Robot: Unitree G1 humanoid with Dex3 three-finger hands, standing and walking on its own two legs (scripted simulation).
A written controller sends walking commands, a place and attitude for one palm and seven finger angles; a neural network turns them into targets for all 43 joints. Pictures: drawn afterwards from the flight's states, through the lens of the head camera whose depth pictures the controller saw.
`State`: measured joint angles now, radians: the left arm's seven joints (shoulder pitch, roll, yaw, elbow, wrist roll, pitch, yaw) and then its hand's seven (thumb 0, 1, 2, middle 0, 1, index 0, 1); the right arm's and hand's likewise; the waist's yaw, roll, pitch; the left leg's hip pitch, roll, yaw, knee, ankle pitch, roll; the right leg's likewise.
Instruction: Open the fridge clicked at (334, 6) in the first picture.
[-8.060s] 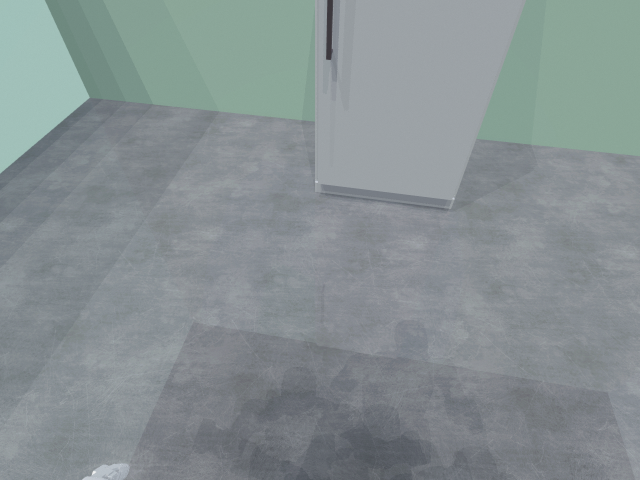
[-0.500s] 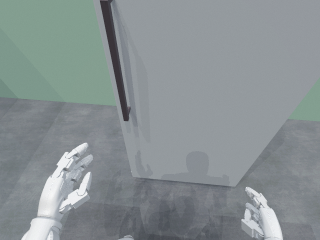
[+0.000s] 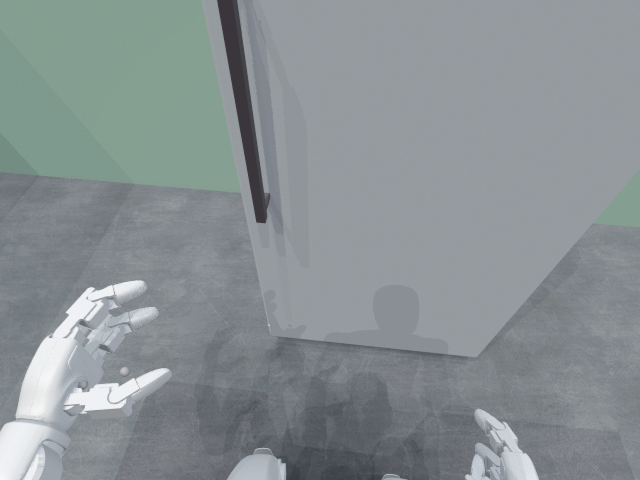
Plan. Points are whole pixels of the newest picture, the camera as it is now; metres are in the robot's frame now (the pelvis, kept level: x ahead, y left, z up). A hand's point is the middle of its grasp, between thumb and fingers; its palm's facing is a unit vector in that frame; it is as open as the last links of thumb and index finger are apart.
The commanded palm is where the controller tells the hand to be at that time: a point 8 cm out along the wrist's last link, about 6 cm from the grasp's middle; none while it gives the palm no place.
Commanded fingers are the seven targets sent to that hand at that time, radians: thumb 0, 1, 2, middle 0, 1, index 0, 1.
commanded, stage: raise the hand to about handle height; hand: left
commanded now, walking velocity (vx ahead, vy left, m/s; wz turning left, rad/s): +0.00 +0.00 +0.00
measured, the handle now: (250, 117) +0.54 +0.13 +0.16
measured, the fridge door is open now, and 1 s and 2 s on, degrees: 0 0 0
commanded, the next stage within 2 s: move the hooked fingers beside the handle in 1.30 s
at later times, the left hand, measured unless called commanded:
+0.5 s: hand (62, 331) +0.25 +0.28 +0.10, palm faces -0.01 -1.00 -0.06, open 13.6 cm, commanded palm +0.23 +0.33 +0.11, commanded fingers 0.00 -0.50 0.30 -0.30 -1.20 -0.30 -1.20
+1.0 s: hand (43, 291) +0.28 +0.30 +0.13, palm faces -0.03 -1.00 -0.04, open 14.0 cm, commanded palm +0.25 +0.34 +0.14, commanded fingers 0.00 -0.50 0.30 -0.30 -1.20 -0.30 -1.20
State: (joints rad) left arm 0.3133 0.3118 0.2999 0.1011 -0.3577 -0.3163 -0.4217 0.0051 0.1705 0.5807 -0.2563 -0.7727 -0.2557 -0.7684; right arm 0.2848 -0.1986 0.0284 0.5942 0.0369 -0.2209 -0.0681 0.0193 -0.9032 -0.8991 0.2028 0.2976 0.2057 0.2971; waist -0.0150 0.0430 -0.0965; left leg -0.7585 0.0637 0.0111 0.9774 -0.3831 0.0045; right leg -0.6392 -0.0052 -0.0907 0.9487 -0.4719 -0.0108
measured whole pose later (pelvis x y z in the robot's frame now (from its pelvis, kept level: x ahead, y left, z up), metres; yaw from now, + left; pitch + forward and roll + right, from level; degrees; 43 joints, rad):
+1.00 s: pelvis +0.01 +0.02 +0.04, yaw +1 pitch +3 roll -2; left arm 0.00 0.45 0.44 0.33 -0.37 -0.14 -0.57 -0.01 -0.50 0.30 -0.30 -1.20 -0.30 -1.20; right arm 0.29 -0.29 0.04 0.58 0.06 -0.23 -0.09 0.02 -0.90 -0.90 0.20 0.30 0.20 0.30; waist 0.00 0.04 -0.04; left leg -0.50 0.03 0.03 0.74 -0.30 0.03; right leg -0.37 -0.02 -0.08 0.68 -0.36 0.02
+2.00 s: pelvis +0.02 +0.01 +0.03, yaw +0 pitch +6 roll -2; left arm -0.20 0.41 0.38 0.51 -0.32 -0.19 -0.50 -0.01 -0.50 0.30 -0.30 -1.20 -0.30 -1.20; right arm 0.31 -0.28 0.04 0.60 0.06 -0.15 -0.10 0.02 -0.90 -0.90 0.20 0.30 0.20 0.30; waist -0.02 0.03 -0.05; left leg -0.53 0.04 0.04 0.75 -0.32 0.02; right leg -0.42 -0.02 -0.07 0.71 -0.39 0.01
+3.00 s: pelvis +0.02 +0.01 +0.02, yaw -1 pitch +13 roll -2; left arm -0.77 0.47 0.35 1.07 -0.17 -0.31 -0.35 -0.01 -0.50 0.30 -0.30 -1.20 -0.30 -1.20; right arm 0.36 -0.27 0.03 0.65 0.03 0.01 -0.05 0.01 -0.91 -0.90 0.20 0.30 0.20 0.30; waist -0.12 0.02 -0.07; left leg -0.72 0.06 0.04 0.84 -0.35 0.02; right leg -0.62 0.00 -0.05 0.81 -0.42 0.00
